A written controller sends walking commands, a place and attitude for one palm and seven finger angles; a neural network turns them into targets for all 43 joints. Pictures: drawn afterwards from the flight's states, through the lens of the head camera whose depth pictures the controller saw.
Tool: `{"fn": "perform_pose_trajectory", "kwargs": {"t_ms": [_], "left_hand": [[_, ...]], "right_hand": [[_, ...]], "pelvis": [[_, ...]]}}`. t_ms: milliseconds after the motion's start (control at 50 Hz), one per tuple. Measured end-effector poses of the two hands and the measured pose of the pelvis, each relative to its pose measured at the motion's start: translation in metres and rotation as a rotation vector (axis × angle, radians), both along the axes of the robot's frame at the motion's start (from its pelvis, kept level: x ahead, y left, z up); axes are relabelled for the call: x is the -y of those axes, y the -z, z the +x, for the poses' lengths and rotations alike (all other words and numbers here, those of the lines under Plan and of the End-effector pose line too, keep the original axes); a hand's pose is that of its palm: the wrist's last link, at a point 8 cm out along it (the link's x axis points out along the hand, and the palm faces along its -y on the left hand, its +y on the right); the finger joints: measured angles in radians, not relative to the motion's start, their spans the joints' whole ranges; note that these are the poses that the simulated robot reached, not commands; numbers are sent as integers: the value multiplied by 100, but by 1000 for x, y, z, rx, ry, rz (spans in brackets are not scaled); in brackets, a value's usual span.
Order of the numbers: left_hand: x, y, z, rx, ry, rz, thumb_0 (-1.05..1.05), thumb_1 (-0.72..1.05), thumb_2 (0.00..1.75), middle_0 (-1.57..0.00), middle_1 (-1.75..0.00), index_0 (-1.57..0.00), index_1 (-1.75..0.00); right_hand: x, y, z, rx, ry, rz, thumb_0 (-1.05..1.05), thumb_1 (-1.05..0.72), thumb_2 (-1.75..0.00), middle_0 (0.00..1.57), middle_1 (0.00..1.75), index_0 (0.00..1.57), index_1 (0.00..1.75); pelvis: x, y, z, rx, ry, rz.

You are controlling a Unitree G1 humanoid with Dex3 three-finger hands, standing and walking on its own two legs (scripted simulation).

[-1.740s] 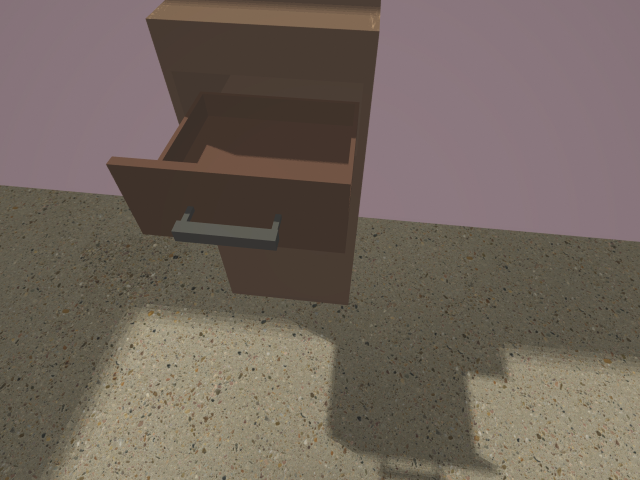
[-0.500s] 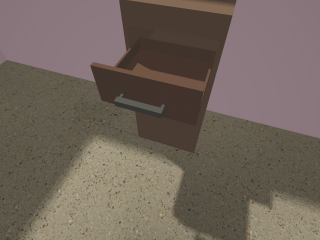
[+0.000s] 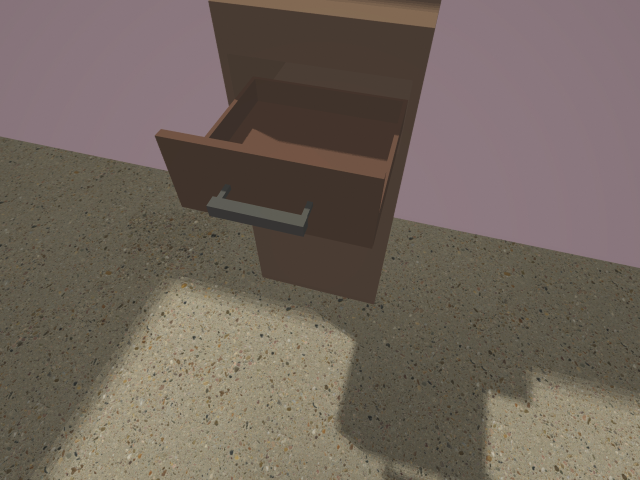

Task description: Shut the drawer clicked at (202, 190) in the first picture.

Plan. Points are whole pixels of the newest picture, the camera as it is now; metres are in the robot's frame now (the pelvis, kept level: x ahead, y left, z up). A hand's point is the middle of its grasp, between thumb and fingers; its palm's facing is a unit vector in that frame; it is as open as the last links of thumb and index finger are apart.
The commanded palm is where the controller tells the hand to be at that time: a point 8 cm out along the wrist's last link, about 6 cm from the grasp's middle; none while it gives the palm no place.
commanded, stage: turn to face it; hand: left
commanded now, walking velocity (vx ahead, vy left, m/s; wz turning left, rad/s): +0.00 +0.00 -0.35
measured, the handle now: (261, 207) +0.53 +0.13 +0.00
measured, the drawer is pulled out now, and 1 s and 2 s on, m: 0.30 0.30 0.30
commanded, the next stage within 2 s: take the last steps up to it in 0.48 s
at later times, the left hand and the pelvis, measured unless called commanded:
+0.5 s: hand out of the picture +0.07 +0.20 -0.18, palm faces -0.06 -0.97 -0.23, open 7.4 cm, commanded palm none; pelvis -0.01 +0.01 -0.01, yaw -6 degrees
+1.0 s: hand out of the picture +0.08 +0.17 -0.18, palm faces -0.15 -0.98 -0.15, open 7.4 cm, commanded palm none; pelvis +0.03 +0.00 +0.00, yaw -11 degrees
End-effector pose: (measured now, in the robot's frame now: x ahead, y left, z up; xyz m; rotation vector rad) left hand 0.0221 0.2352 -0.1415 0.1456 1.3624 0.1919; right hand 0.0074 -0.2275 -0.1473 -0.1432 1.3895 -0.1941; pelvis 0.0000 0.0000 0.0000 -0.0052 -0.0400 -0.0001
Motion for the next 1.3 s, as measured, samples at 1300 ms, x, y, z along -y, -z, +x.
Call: {"fn": "perform_pose_trajectory", "kwargs": {"t_ms": [1300], "left_hand": [[58,3,157,75,186,-13,0,92,90,-20,-30,-20,-30]], "right_hand": [[25,0,10,-128,213,51,0,-91,-90,20,30,20,30]], "pelvis": [[44,4,100,-18,152,6]]}}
